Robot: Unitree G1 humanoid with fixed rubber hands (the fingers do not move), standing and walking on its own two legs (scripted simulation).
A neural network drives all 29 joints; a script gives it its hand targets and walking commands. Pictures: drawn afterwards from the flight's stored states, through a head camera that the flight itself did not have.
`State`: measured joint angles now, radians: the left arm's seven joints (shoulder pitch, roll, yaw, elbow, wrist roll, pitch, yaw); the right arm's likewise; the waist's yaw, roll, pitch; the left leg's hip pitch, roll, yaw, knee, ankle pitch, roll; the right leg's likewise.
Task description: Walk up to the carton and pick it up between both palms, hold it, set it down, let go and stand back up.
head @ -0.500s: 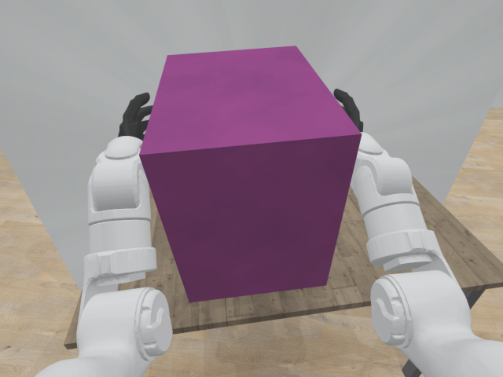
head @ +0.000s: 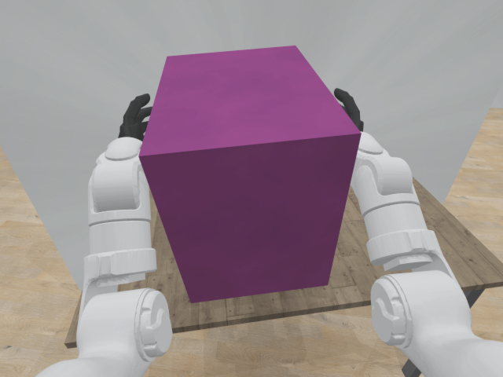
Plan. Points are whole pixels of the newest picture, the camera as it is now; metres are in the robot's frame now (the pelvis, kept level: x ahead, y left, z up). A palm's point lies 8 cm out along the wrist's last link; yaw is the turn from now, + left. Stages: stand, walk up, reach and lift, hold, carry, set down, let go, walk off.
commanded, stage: hold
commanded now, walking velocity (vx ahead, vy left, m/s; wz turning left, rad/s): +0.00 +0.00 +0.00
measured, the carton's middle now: (245, 168) +0.39 +0.02 +0.21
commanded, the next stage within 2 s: none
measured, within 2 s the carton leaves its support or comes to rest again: neither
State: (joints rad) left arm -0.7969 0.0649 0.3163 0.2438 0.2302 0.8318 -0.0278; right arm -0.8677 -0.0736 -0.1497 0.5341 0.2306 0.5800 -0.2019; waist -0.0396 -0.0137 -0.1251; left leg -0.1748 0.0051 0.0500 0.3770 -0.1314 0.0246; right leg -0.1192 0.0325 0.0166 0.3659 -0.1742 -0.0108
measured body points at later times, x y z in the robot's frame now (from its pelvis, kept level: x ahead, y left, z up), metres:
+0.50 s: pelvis +0.00 +0.00 +0.00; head -0.07 +0.01 +0.44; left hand +0.38 +0.18 +0.26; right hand +0.39 -0.14 +0.26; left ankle +0.05 +0.10 -0.74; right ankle +0.02 -0.11 -0.74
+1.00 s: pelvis +0.00 +0.00 +0.00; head -0.08 +0.01 +0.44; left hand +0.37 +0.18 +0.27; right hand +0.38 -0.14 +0.26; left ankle +0.05 +0.10 -0.74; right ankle +0.02 -0.11 -0.74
